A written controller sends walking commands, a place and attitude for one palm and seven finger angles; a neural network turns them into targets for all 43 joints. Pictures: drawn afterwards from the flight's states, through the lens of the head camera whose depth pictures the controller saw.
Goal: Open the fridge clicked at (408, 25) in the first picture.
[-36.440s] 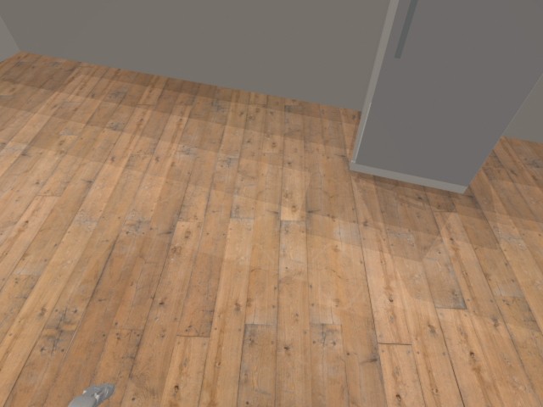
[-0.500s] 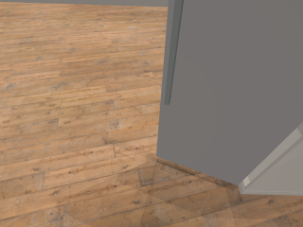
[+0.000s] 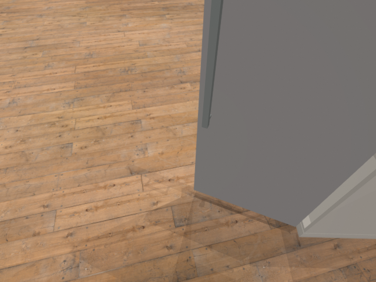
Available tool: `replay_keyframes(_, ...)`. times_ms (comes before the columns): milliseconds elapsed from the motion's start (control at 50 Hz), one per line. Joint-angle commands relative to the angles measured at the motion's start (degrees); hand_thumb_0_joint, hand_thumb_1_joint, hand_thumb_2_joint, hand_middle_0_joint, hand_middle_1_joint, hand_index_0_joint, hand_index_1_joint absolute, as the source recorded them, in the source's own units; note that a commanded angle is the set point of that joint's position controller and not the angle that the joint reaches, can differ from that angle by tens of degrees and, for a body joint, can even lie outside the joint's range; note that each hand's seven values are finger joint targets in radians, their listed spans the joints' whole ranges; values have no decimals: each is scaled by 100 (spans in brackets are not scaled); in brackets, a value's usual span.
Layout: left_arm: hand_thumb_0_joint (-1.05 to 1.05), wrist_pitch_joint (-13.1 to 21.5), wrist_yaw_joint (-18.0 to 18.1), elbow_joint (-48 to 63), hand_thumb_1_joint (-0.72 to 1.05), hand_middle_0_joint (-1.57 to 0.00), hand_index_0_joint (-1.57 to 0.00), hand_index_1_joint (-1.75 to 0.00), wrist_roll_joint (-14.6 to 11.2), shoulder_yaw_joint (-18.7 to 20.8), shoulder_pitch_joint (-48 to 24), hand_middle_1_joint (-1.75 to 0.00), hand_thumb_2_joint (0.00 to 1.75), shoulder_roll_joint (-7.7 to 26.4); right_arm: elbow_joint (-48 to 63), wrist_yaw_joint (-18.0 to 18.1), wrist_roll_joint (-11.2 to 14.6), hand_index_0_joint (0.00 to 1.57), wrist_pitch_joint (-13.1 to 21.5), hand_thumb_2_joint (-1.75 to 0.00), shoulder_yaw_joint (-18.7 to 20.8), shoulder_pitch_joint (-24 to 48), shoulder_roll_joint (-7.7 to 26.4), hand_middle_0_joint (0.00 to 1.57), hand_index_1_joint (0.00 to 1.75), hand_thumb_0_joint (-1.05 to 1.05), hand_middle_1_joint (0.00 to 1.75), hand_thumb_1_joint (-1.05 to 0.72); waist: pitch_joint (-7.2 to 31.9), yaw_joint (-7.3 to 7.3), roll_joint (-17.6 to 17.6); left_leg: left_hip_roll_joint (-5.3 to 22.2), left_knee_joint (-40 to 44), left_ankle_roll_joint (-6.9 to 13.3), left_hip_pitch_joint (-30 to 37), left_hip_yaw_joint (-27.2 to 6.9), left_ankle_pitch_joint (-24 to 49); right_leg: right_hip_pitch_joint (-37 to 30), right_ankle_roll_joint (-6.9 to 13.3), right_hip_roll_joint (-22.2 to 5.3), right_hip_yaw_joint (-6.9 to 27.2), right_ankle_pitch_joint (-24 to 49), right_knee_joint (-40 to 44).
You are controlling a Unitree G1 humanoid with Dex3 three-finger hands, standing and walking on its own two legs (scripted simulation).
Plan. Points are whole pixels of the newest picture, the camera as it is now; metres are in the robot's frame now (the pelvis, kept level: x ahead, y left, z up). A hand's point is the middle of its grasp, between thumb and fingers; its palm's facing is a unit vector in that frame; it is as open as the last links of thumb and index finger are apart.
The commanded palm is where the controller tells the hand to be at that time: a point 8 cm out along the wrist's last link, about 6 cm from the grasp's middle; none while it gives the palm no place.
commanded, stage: look to check the result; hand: left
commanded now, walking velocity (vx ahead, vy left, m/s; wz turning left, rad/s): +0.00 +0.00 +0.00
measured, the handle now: (213, 63) +0.63 -0.03 +0.13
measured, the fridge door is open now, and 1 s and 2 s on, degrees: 69 69 69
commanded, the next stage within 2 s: stand and wait in 0.18 s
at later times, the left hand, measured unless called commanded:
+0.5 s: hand out of the picture +0.09 +0.22 -0.16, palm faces -0.02 -0.95 -0.31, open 7.4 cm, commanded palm none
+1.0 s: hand out of the picture +0.11 +0.22 -0.16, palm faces -0.03 -0.95 -0.32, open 7.4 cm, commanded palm none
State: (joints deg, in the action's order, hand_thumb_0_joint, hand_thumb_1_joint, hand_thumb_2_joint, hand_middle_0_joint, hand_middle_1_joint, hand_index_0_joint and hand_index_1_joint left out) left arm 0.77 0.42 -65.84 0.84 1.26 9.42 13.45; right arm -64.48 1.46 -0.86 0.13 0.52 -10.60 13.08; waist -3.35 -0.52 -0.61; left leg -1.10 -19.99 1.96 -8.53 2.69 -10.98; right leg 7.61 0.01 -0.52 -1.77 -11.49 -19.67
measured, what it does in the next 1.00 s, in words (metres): stands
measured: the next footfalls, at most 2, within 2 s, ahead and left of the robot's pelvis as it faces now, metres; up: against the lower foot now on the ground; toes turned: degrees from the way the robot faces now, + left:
none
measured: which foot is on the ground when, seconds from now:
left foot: down 0.00-1.00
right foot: down 0.00-1.00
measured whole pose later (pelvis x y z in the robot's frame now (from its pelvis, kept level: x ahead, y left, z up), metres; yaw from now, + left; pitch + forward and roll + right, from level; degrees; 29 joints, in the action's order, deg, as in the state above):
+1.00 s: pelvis +0.02 -0.02 +0.00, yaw +0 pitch +0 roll +0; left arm 1.3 -0.1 -64.8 0.7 0.9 4.9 17.7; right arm -64.2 1.0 -0.8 0.2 0.1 -6.1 18.2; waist -2.8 -0.9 -0.6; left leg 0.5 -16.1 0.0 -5.0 2.2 -10.7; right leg 4.1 1.7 1.2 -2.1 -11.3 -15.7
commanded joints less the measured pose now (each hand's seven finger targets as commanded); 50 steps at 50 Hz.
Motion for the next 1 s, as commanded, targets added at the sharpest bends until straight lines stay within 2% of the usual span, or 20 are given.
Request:
replay_keyframes(0, 0, 96, 64, 278, 90, -20, -20, -30, -8, 149, -92, -30, 90, 967, 222, 25, -19, 20, 100, -90, 163, 51, 962, 20, 30, 0, 30, -90, 288, 8, 7, 786, 392, -11, 79, -704, 746, -38, 227, -628, 517, 757, 298)
replay_keyframes(120, 0, 130, 54, 305, 90, -20, -20, -30, -9, 166, -242, -30, 90, 1150, 259, 15, -17, 20, 118, -90, 186, 234, 1142, 20, 30, 0, 30, -90, 516, 5, 77, 807, 370, -19, 244, -712, 977, -185, 243, -680, 537, 1085, 323)
replay_keyframes(320, 0, 144, 30, 363, 90, -20, -20, -30, -12, 169, -476, -30, 90, 1371, 291, -10, -17, 20, 118, -90, 182, 507, 1396, 20, 30, 0, 30, -90, 444, 0, 35, 836, 467, -53, 283, -732, 954, -207, 242, -707, 579, 1103, 450)
replay_keyframes(340, 0, 156, 35, 373, 90, -20, -20, -30, -3, 180, -467, -30, 90, 1392, 309, -12, -14, 20, 119, -90, 184, 478, 1380, 20, 30, 0, 30, -90, 538, 7, 110, 843, 431, -47, 298, -710, 1005, -288, 248, -713, 570, 1205, 446)
replay_keyframes(520, 0, 161, 29, 416, 90, -20, -20, -30, -20, 167, -614, -30, 90, 1520, 327, -15, -14, 20, 124, -90, 182, 632, 1565, 20, 30, 0, 30, -90, 658, -8, 24, 864, 441, -81, 448, -717, 1264, -398, 251, -747, 593, 1522, 440)
replay_keyframes(660, 0, 166, 42, 445, 90, -20, -20, -30, -20, 169, -640, -30, 90, 1577, 313, -15, -7, 20, 120, -90, 171, 599, 1585, 20, 30, 0, 30, -90, 720, -12, 93, 884, 442, -97, 472, -682, 1414, -535, 252, -762, 571, 1798, 418)
replay_keyframes(980, 0, 160, 43, 439, 90, -20, -20, -30, -26, 170, -639, -30, 90, 1579, 303, -3, -12, 20, 115, -90, 165, 590, 1596, 20, 30, 0, 30, -90, 652, -12, 44, 899, 479, -120, 528, -637, 1349, -514, 265, -745, 621, 1789, 471)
